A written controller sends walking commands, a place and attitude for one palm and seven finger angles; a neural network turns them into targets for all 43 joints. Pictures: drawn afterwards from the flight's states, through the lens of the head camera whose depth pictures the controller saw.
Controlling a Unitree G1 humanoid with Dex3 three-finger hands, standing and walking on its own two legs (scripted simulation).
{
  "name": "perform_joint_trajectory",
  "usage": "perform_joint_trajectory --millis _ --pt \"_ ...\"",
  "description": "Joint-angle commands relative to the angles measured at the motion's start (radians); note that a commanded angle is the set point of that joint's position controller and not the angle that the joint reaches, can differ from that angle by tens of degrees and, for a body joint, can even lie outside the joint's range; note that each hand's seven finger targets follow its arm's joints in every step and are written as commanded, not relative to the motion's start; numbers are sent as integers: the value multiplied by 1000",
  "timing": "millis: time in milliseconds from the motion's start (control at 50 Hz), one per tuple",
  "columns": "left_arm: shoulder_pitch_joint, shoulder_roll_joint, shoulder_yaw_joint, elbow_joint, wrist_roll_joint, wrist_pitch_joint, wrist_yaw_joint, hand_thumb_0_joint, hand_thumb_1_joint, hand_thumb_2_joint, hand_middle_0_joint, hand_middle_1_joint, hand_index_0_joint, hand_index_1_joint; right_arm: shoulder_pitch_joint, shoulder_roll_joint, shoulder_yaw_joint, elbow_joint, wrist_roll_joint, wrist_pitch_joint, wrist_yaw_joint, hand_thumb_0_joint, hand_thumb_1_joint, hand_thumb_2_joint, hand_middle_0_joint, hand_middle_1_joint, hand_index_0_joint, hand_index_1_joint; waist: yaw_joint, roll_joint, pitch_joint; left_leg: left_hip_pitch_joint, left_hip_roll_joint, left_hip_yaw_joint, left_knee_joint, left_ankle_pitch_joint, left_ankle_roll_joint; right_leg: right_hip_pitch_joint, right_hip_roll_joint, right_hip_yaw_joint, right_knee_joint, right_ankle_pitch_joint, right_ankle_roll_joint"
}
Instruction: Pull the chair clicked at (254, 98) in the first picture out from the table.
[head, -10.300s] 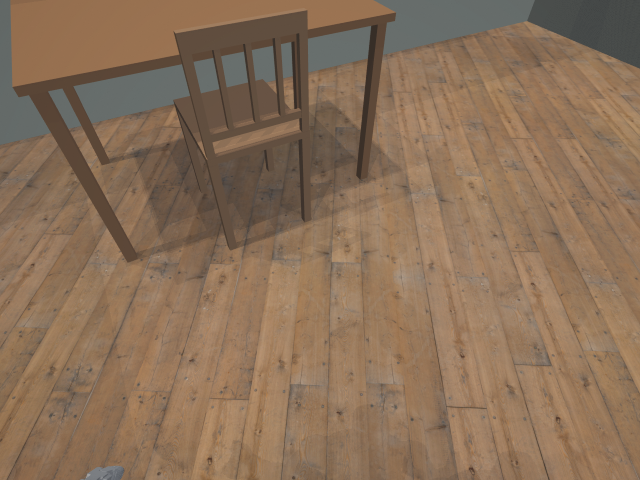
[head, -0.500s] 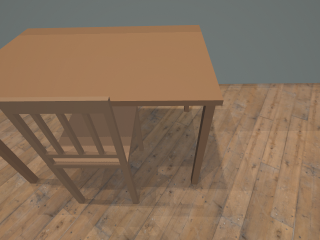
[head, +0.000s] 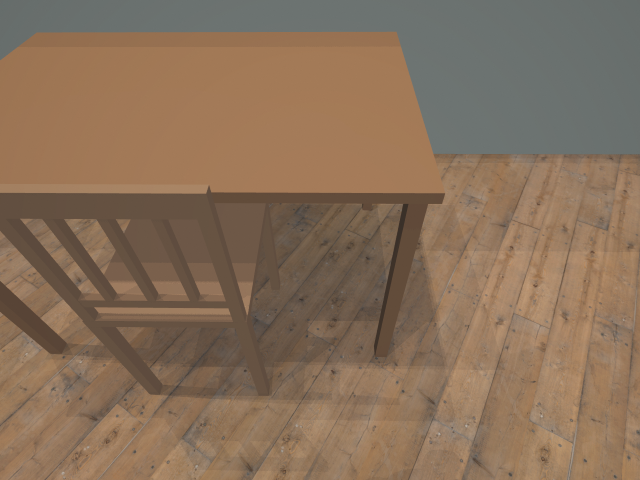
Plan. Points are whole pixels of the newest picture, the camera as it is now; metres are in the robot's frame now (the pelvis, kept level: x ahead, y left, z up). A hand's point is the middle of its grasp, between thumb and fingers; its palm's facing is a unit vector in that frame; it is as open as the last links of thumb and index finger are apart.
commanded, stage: look again from close up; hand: left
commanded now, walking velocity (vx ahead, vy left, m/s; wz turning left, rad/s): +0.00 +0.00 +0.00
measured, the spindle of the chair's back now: (131, 261) +0.49 +0.40 -0.10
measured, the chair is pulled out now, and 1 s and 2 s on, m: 0.00 0.00 0.00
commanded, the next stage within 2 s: shuffle to correct the standing spot in 0.62 s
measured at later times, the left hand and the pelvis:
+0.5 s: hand out of the picture -0.01 +0.15 -0.17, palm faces +0.05 -0.98 -0.20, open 7.4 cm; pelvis +0.00 -0.02 +0.00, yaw +1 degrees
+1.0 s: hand out of the picture -0.01 +0.15 -0.19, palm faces +0.12 -0.98 -0.16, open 7.4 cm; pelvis +0.02 -0.01 -0.01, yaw +2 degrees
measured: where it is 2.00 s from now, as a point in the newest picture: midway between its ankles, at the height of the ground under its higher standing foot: outside the picture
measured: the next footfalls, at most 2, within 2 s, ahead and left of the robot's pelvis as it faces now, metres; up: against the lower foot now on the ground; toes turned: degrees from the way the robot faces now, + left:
right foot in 1.34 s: +0.19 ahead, -0.10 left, +0.00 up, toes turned -3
left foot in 1.70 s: +0.11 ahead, +0.11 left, +0.00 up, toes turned +6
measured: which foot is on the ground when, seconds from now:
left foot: down 0.00-1.00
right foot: down 0.00-1.00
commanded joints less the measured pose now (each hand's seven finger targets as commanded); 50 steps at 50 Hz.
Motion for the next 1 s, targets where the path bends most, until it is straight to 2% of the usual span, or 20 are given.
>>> perform_joint_trajectory --millis 0,60,180,260,340,380,400,520,660,700,740,780,820,840,860,900,920,940,960,980 --pt "57 104 19 -33 2 -16 3 0 900 900 -200 -300 -200 -300 71 -77 -10 -13 3 -11 -1 0 -900 -900 200 300 200 300 -1 -16 30 -93 121 -100 -88 170 5 56 -86 95 -61 161 -32" --pt "60 105 19 -31 1 -18 3 0 900 900 -200 -300 -200 -300 71 -74 -10 -8 3 -10 -1 0 -900 -900 200 300 200 300 -3 -37 30 -93 120 -96 -85 157 3 54 -88 100 -68 163 -35" --pt "66 102 19 -36 2 -17 3 0 900 900 -200 -300 -200 -300 74 -60 -10 -1 3 -7 0 0 -900 -900 200 300 200 300 0 -13 45 -100 120 -97 -87 138 1 44 -84 102 -80 134 -38" --pt "66 105 21 -36 1 -19 3 0 900 900 -200 -300 -200 -300 79 -59 -11 -2 2 -5 0 0 -900 -900 200 300 200 300 -1 -39 41 -105 114 -91 -79 123 -2 46 -90 107 -90 127 -40" --pt "64 106 22 -42 0 -19 3 0 900 900 -200 -300 -200 -300 85 -56 -11 0 1 -5 0 0 -900 -900 200 300 200 300 -2 -16 39 -106 116 -93 -79 130 -3 46 -87 107 -89 126 -42" --pt "69 103 23 -43 2 -19 3 0 900 900 -200 -300 -200 -300 85 -49 -12 3 2 -5 0 0 -900 -900 200 300 200 300 1 -34 37 -105 118 -93 -81 128 -2 50 -85 104 -91 124 -41" --pt "68 104 22 -43 1 -18 3 0 900 900 -200 -300 -200 -300 83 -53 -12 2 2 -4 0 0 -900 -900 200 300 200 300 2 -20 48 -112 114 -90 -76 118 -4 42 -88 106 -96 112 -41" --pt "68 109 25 -47 1 -19 2 0 900 900 -200 -300 -200 -300 89 -49 -12 3 1 -2 1 0 -900 -900 200 300 200 300 0 -34 44 -115 111 -88 -73 107 -7 43 -89 112 -107 88 -44" --pt "68 111 26 -47 -1 -20 1 0 900 900 -200 -300 -200 -300 93 -51 -12 3 0 -2 0 0 -900 -900 200 300 200 300 0 -21 30 -108 112 -87 -69 118 -9 48 -88 113 -107 99 -47" --pt "71 107 25 -47 0 -18 1 0 900 900 -200 -300 -200 -300 93 -47 -12 2 1 0 0 0 -900 -900 200 300 200 300 1 -13 48 -114 112 -84 -68 108 -8 36 -88 112 -113 84 -46" --pt "85 104 29 -47 3 -15 0 0 900 900 -200 -300 -200 -300 115 -35 -9 6 -3 7 3 0 -900 -900 200 300 200 300 5 -45 50 -140 94 -67 -50 1 -10 41 -94 134 -128 -74 -55" --pt "104 122 40 -53 7 -9 -2 0 900 900 -200 -300 -200 -300 119 -32 -13 -1 -8 17 8 0 -900 -900 200 300 200 300 15 -77 78 -185 65 -39 6 -94 -8 26 -119 182 -172 -255 -76" --pt "130 143 57 -61 9 -4 -2 0 900 900 -200 -300 -200 -300 118 -27 -16 -16 -12 24 13 0 -900 -900 200 300 200 300 22 -137 95 -235 41 -4 119 -126 -10 3 -181 274 -251 -412 -112" --pt "135 150 64 -67 9 -4 -1 0 900 900 -200 -300 -200 -300 121 -25 -17 -23 -11 25 14 0 -900 -900 200 300 200 300 21 -156 96 -241 46 1 170 -119 -8 -13 -215 317 -285 -447 -135" --pt "132 152 70 -75 10 -6 0 0 900 900 -200 -300 -200 -300 124 -21 -18 -27 -12 22 16 0 -900 -900 200 300 200 300 19 -158 94 -240 54 -3 194 -114 -6 -31 -237 334 -298 -446 -152" --pt "120 151 78 -87 14 -6 1 0 900 900 -200 -300 -200 -300 146 -8 -20 -27 -12 17 20 0 -900 -900 200 300 200 300 4 -105 100 -193 64 3 161 -111 -2 -86 -241 298 -270 -425 -162" --pt "101 145 79 -96 13 -6 -1 0 900 900 -200 -300 -200 -300 174 -1 -18 -21 -12 12 22 0 -900 -900 200 300 200 300 -10 -96 90 -138 61 8 97 -90 1 -114 -215 242 -229 -383 -150" --pt "84 127 76 -100 10 -5 -4 0 900 900 -200 -300 -200 -300 206 -3 -18 -11 -12 8 21 0 -900 -900 200 300 200 300 -21 -65 99 -85 62 -3 32 -75 6 -154 -167 184 -163 -348 -131" --pt "73 104 71 -104 12 -3 -9 0 900 900 -200 -300 -200 -300 239 -19 -20 -1 -14 3 18 0 -900 -900 200 300 200 300 -30 19 101 -66 85 -49 -32 -80 18 -164 -104 113 -63 -302 -106" --pt "56 73 65 -118 15 0 -14 0 900 900 -200 -300 -200 -300 270 -55 -30 10 -16 -3 15 0 -900 -900 200 300 200 300 -42 190 118 -48 179 -184 -119 -111 60 -226 -21 11 101 -261 -71"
